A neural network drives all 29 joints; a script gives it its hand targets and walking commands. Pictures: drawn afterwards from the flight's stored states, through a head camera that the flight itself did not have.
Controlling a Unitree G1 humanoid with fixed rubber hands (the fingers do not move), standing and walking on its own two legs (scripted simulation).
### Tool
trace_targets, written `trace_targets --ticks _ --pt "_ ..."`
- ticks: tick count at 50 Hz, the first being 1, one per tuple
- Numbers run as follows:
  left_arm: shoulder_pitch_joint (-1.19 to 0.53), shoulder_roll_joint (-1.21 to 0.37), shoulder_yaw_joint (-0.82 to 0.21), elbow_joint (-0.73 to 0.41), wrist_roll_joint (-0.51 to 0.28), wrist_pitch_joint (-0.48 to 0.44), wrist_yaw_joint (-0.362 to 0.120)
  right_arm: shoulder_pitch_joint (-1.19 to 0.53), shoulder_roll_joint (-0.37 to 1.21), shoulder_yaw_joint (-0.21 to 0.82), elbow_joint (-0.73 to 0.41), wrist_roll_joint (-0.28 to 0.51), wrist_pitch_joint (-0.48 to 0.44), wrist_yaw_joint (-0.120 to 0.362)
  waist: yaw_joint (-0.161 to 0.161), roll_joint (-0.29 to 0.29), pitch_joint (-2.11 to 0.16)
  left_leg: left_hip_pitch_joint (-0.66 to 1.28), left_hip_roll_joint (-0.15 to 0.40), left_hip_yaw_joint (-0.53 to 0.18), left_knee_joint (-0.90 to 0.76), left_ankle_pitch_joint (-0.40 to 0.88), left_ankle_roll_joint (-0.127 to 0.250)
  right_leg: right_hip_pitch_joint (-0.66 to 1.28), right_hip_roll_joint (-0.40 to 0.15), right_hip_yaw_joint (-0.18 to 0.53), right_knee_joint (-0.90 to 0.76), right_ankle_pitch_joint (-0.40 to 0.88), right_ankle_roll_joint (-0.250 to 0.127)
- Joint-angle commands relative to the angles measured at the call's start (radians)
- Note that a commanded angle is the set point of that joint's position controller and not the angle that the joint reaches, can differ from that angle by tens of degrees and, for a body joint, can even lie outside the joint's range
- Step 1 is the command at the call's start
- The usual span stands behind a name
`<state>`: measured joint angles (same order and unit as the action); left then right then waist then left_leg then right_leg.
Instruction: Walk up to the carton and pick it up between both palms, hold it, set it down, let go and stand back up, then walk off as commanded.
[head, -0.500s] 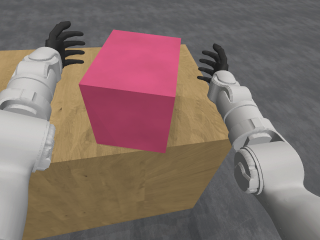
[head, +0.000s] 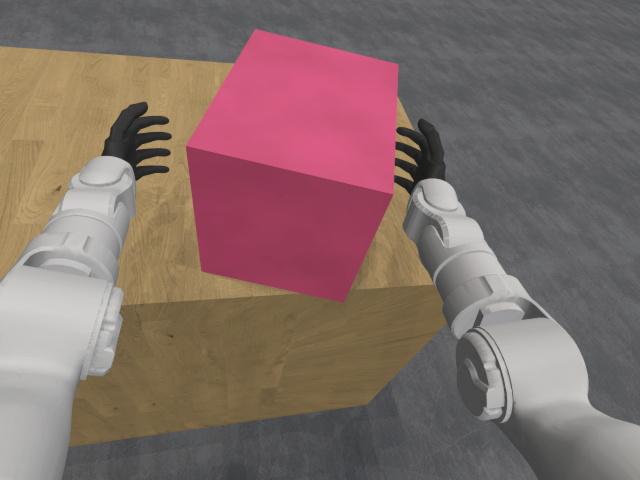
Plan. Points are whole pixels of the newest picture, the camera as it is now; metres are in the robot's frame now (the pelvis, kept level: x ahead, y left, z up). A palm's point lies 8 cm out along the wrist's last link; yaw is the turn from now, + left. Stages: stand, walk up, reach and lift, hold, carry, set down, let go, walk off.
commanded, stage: reach and lift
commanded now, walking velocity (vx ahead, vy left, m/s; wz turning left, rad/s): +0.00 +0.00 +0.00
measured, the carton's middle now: (300, 167) +0.53 -0.03 +0.08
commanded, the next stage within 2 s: none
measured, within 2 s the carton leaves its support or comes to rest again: neither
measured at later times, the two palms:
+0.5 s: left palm (188, 169) +0.51 +0.12 +0.10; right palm (437, 179) +0.44 -0.19 +0.14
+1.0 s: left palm (192, 142) +0.51 +0.11 +0.14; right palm (432, 200) +0.42 -0.18 +0.13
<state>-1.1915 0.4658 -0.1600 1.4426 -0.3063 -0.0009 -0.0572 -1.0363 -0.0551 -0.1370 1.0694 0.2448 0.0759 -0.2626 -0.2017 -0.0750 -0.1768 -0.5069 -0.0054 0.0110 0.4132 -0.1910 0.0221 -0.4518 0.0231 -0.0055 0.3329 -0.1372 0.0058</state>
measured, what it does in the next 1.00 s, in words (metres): stands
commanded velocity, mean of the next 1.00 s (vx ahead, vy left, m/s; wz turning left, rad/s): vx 0.00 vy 0.00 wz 0.00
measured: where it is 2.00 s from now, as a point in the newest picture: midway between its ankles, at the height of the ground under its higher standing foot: outside the picture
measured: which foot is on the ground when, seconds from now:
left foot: down 0.00-1.00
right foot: down 0.00-1.00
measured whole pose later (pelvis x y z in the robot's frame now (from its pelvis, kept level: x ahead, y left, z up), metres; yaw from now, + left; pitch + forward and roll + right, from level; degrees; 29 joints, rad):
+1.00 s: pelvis +0.00 +0.00 +0.00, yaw -2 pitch +15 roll -2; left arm -1.23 0.31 0.41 1.39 0.22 -0.06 -0.11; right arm -1.00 0.15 -0.53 0.96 -0.24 -0.01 -0.21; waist -0.20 -0.05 -0.14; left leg -0.48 0.00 0.05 0.41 -0.20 0.02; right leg -0.44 0.02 -0.02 0.33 -0.15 0.01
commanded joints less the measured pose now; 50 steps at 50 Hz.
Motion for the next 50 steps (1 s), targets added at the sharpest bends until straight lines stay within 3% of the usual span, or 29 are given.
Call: trace_targets --ticks 1,3,8,9,10,12,13,15,17,19,21,23,24,25,27,30,31,35,36,37,39,40,43,44,45,46,48,49,50 --pt "-0.64 0.006 -0.045 -0.327 0.002 -0.05 0.01 -0.438 -0.262 -0.181 -0.033 -0.122 -0.089 0.012 -0.115 0.459 -0.694 0.706 0.112 -0.101 0.191 0.756 -0.248 -0.235 0.037 -0.127 0.011 0.205 -0.02" --pt "-0.621 -0.031 -0.038 -0.348 0.019 -0.053 0.008 -0.433 -0.223 -0.175 -0.004 -0.119 -0.096 0.015 -0.104 0.411 -0.681 0.666 0.1 -0.089 0.174 0.751 -0.245 -0.166 0.036 -0.122 -0.016 0.238 -0.027" --pt "-0.503 -0.034 0.022 -0.015 0.028 -0.035 -0.044 -0.447 -0.149 -0.095 -0.066 -0.114 -0.07 0.01 -0.08 0.166 -0.461 0.464 0.036 -0.034 0.105 0.484 -0.128 0.007 0.013 -0.089 -0.007 0.332 0.017" --pt "-0.499 -0.052 -0.009 -0.059 0.012 -0.053 -0.049 -0.459 -0.151 -0.093 -0.115 -0.125 -0.089 0.006 -0.109 0.15 -0.515 0.473 0.04 -0.053 0.1 0.494 -0.122 0.028 0.013 -0.089 0.01 0.409 0.028" --pt "-0.46 -0.04 0.055 0.054 0.056 -0.028 -0.064 -0.461 -0.117 -0.085 -0.117 -0.108 -0.08 -0.001 -0.073 0.133 -0.457 0.377 0.021 -0.028 0.084 0.392 -0.1 0.094 0.001 -0.066 0.012 0.411 0.032" --pt "-0.465 -0.002 0.134 0.064 0.097 -0.03 -0.07 -0.531 -0.076 -0.055 -0.275 -0.132 -0.095 -0.009 -0.031 0.044 -0.569 0.25 -0.004 0.011 0.062 0.323 -0.059 0.279 -0.013 -0.043 0.046 0.603 0.053" --pt "-0.446 0.014 0.164 0.076 0.113 -0.03 -0.073 -0.483 -0.078 -0.061 -0.263 -0.134 -0.092 -0.014 -0.043 0.039 -0.574 0.183 -0.017 0.017 0.042 0.256 -0.052 0.318 -0.022 -0.034 0.057 0.641 0.065" --pt "-0.429 0.005 0.18 0.013 0.134 -0.049 -0.067 -0.521 -0.035 -0.044 -0.403 -0.141 -0.127 -0.024 -0.02 0.046 -0.712 0.164 -0.024 0.019 0.057 0.303 -0.047 0.384 -0.026 -0.018 0.109 0.808 0.076" --pt "-0.491 0.028 0.259 -0.057 0.2 -0.054 -0.063 -0.486 -0.015 -0.062 -0.369 -0.157 -0.132 -0.034 -0.01 0.084 -0.726 0.137 -0.034 0.035 0.056 0.326 -0.05 0.472 -0.037 -0.006 0.129 0.912 0.091" --pt "-0.52 0.025 0.265 -0.091 0.248 -0.062 -0.054 -0.431 0.009 -0.109 -0.282 -0.193 -0.112 -0.03 0.0 0.166 -0.675 0.173 -0.019 0.045 0.038 0.336 -0.056 0.426 -0.036 -0.013 0.118 0.825 0.079" --pt "-0.562 -0.044 0.266 -0.184 0.261 -0.081 -0.066 -0.375 0.05 -0.156 -0.22 -0.242 -0.097 -0.015 -0.059 0.176 -0.689 0.256 -0.014 0.022 0.046 0.391 -0.068 0.373 -0.031 -0.03 0.107 0.805 0.079" --pt "-0.586 -0.056 0.305 -0.275 0.297 -0.096 -0.057 -0.337 0.073 -0.154 -0.163 -0.272 -0.086 -0.009 -0.033 0.211 -0.671 0.365 0.001 0.025 0.065 0.469 -0.071 0.303 -0.036 -0.034 0.086 0.766 0.072" --pt "-0.591 -0.099 0.255 -0.335 0.291 -0.108 -0.058 -0.318 0.076 -0.192 -0.141 -0.294 -0.104 -0.008 -0.085 0.252 -0.662 0.431 0.016 0.01 0.072 0.548 -0.094 0.275 -0.019 -0.054 0.092 0.757 0.066" --pt "-0.616 -0.099 0.293 -0.272 0.302 -0.103 -0.059 -0.335 0.092 -0.195 -0.129 -0.307 -0.089 0.001 -0.067 0.236 -0.599 0.401 0.013 0.019 0.08 0.477 -0.09 0.23 -0.026 -0.041 0.072 0.65 0.056" --pt "-0.67 -0.128 0.265 -0.453 0.287 -0.156 -0.038 -0.368 0.118 -0.218 -0.245 -0.321 -0.133 0.009 -0.07 0.285 -0.803 0.452 0.022 0.024 0.096 0.579 -0.117 0.269 -0.017 -0.046 0.084 0.7 0.048" --pt "-0.698 -0.184 0.265 -0.439 0.302 -0.154 -0.023 -0.375 0.098 -0.291 -0.192 -0.375 -0.142 0.026 -0.076 0.335 -0.792 0.594 0.043 0.004 0.124 0.649 -0.14 0.059 0.006 -0.076 0.045 0.504 0.026" --pt "-0.695 -0.168 0.307 -0.363 0.332 -0.135 -0.024 -0.404 0.116 -0.317 -0.205 -0.387 -0.135 0.029 -0.049 0.3 -0.721 0.56 0.037 0.016 0.107 0.576 -0.142 0.106 0.012 -0.08 0.031 0.458 0.027" --pt "-0.606 -0.184 0.35 -0.234 0.369 -0.104 -0.04 -0.378 0.151 -0.303 -0.186 -0.417 -0.105 0.048 -0.05 0.252 -0.625 0.432 0.016 0.045 0.033 0.333 -0.105 0.24 -0.017 -0.052 0.015 0.436 0.037" --pt "-0.602 -0.162 0.402 -0.198 0.391 -0.1 -0.04 -0.418 0.153 -0.305 -0.242 -0.413 -0.105 0.057 0.006 0.214 -0.62 0.388 0.004 0.053 0.013 0.307 -0.091 0.285 -0.021 -0.048 0.025 0.452 0.04" --pt "-0.554 -0.213 0.375 -0.194 0.386 -0.101 -0.049 -0.404 0.167 -0.304 -0.25 -0.43 -0.118 0.061 -0.041 0.221 -0.63 0.422 0.011 0.04 0.006 0.34 -0.096 0.292 -0.015 -0.058 0.022 0.493 0.043" --pt "-0.544 -0.251 0.422 -0.142 0.432 -0.09 -0.073 -0.403 0.233 -0.314 -0.214 -0.454 -0.116 0.074 -0.006 0.235 -0.558 0.363 -0.006 0.06 0.01 0.325 -0.09 0.358 -0.033 -0.041 0.026 0.53 0.041" --pt "-0.544 -0.265 0.449 -0.107 0.452 -0.085 -0.088 -0.428 0.269 -0.325 -0.221 -0.48 -0.111 0.08 -0.018 0.182 -0.537 0.359 -0.006 0.053 -0.012 0.255 -0.077 0.377 -0.036 -0.038 0.026 0.512 0.048" --pt "-0.547 -0.349 0.508 -0.121 0.519 -0.082 -0.105 -0.475 0.348 -0.371 -0.303 -0.56 -0.127 0.107 -0.01 0.177 -0.569 0.368 -0.012 0.058 -0.032 0.261 -0.082 0.422 -0.031 -0.048 0.027 0.525 0.053" --pt "-0.559 -0.443 0.497 -0.121 0.538 -0.089 -0.137 -0.471 0.454 -0.347 -0.286 -0.576 -0.135 0.142 0.017 0.228 -0.578 0.351 -0.019 0.068 -0.028 0.298 -0.081 0.431 -0.034 -0.048 0.037 0.572 0.042" --pt "-0.558 -0.531 0.521 -0.088 0.576 -0.09 -0.169 -0.48 0.55 -0.345 -0.286 -0.614 -0.142 0.177 -0.007 0.252 -0.553 0.39 -0.013 0.064 -0.036 0.292 -0.09 0.434 -0.035 -0.05 0.037 0.532 0.038" --pt "-0.521 -0.514 0.56 -0.08 0.623 -0.074 -0.162 -0.439 0.581 -0.373 -0.245 -0.629 -0.123 0.174 0.028 0.255 -0.499 0.353 -0.026 0.071 -0.042 0.261 -0.082 0.458 -0.036 -0.04 0.019 0.531 0.034" --pt "-0.521 -0.578 0.585 -0.08 0.642 -0.074 -0.194 -0.459 0.66 -0.341 -0.296 -0.673 -0.119 0.205 0.025 0.203 -0.485 0.376 -0.031 0.086 -0.061 0.249 -0.077 0.5 -0.034 -0.049 0.021 0.532 0.047" --pt "-0.511 -0.615 0.573 -0.059 0.643 -0.069 -0.195 -0.426 0.647 -0.362 -0.254 -0.694 -0.111 0.209 -0.009 0.235 -0.452 0.4 -0.026 0.088 -0.054 0.265 -0.084 0.484 -0.029 -0.054 0.023 0.573 0.044" --pt "-0.518 -0.628 0.562 -0.106 0.656 -0.079 -0.193 -0.428 0.661 -0.343 -0.295 -0.694 -0.131 0.223 0.02 0.266 -0.49 0.421 -0.021 0.079 -0.041 0.352 -0.096 0.489 -0.023 -0.062 0.038 0.584 0.048"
